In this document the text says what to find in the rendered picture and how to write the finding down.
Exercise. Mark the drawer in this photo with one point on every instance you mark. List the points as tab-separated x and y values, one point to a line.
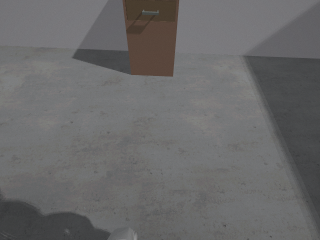
166	9

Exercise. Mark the robot left thigh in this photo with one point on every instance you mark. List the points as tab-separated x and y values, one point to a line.
123	233

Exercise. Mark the cabinet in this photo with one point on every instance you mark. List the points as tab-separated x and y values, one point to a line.
151	45

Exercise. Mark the handle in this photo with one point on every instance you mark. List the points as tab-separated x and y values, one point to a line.
150	12

